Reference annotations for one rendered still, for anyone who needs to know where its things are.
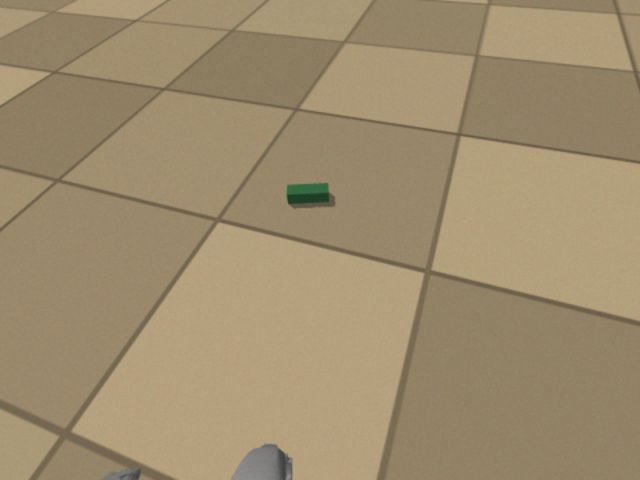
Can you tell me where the carton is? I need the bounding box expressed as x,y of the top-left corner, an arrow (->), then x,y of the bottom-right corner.
287,183 -> 329,204

